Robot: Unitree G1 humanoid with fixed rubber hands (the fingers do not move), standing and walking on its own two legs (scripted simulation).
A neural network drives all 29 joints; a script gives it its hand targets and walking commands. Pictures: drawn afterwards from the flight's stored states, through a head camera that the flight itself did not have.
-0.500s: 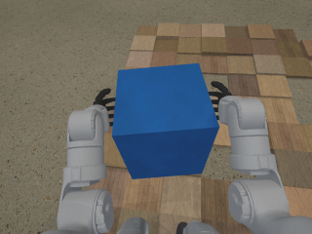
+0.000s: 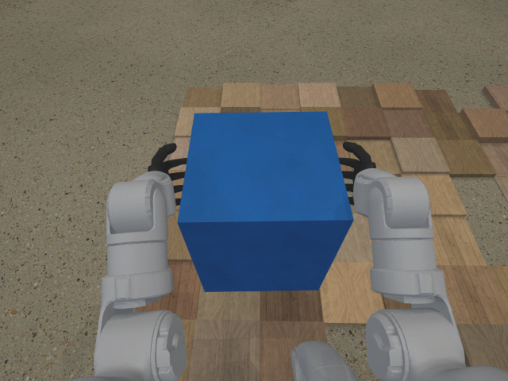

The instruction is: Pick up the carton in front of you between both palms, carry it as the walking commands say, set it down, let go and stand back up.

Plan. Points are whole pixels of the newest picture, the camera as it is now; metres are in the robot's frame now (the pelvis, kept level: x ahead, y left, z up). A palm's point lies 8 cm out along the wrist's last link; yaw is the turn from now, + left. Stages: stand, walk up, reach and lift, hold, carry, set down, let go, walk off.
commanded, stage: carry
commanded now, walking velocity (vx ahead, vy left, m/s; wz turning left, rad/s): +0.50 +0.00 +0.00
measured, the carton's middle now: (261, 208) +0.37 -0.02 +0.02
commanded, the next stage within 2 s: none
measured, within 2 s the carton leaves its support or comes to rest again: neither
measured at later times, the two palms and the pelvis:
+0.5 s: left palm (153, 45) +0.68 +0.16 +0.16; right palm (302, 30) +0.71 -0.14 +0.15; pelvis +0.33 -0.04 +0.04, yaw +2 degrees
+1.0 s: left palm out of the picture +1.03 +0.08 +0.12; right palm out of the picture +1.02 -0.22 +0.12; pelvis +0.66 -0.06 +0.00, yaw +1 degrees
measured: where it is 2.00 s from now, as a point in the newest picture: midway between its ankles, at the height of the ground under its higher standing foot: (257, 142)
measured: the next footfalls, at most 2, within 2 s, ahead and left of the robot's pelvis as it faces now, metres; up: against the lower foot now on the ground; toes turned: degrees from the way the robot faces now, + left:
right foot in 0.18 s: +0.33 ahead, -0.11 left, +0.03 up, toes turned -4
left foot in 0.60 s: +0.54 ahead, +0.06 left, +0.02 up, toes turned +5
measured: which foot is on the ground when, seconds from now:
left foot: down 0.00-0.20, up 0.22-0.58, down 0.60-1.00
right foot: up 0.00-0.16, down 0.18-0.60, up 0.62-1.00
